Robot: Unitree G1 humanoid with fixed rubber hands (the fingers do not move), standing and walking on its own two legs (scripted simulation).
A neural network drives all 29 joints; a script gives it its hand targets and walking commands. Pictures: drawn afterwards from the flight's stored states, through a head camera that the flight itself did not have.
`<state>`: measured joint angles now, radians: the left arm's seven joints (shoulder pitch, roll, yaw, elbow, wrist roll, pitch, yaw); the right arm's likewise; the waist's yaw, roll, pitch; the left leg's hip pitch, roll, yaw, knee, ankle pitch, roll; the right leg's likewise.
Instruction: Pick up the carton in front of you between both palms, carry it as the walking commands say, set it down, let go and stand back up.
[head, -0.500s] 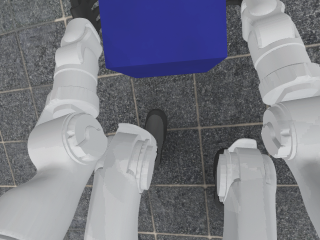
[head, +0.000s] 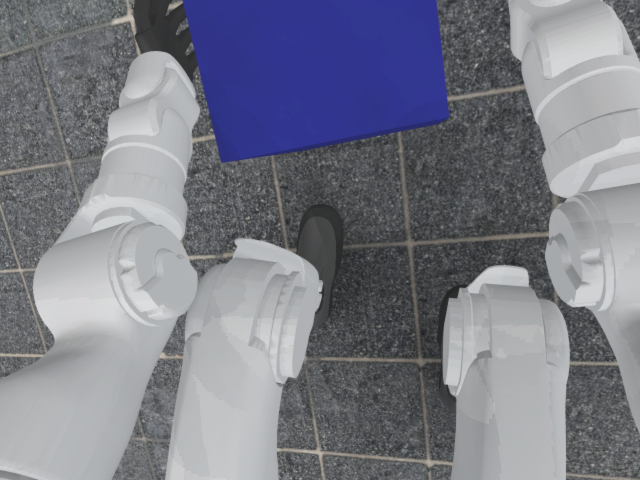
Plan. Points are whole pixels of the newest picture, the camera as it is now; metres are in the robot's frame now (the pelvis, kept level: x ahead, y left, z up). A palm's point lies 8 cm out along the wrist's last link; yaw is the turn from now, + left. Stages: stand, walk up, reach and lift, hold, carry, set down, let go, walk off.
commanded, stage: set down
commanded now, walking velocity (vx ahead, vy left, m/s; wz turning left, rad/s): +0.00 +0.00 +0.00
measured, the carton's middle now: (336, 49) +0.51 +0.10 -0.26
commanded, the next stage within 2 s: let go in 1.20 s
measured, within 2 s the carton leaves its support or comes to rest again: neither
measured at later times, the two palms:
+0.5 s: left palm (108, 57) +0.48 +0.26 -0.09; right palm out of the picture +0.60 -0.10 -0.08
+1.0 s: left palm out of the picture +0.48 +0.26 +0.06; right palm out of the picture +0.61 -0.11 +0.07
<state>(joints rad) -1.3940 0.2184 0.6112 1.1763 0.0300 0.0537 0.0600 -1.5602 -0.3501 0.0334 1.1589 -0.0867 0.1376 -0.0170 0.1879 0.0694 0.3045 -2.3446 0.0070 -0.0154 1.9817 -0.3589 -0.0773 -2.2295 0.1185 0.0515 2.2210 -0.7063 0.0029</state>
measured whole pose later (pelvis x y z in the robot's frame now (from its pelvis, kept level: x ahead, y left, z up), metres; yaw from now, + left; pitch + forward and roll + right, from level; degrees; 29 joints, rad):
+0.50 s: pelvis +0.00 +0.01 +0.04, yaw -1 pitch +44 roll +2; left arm -1.16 0.13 0.36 0.75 -0.15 0.13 0.20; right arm -1.52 -0.47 0.06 1.08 0.08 0.21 -0.01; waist 0.19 -0.03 0.17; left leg -2.27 -0.01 -0.01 1.84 -0.34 -0.04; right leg -2.14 0.06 0.03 2.05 -0.68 0.01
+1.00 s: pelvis +0.03 +0.02 +0.17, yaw -2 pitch +49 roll +1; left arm -0.95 0.07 0.39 0.55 -0.08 0.23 0.17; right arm -1.33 -0.44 -0.05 0.98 0.00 0.25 0.07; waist 0.19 -0.05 -0.05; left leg -1.98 0.00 -0.01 1.42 -0.30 -0.03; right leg -1.87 0.05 0.04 1.59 -0.58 0.01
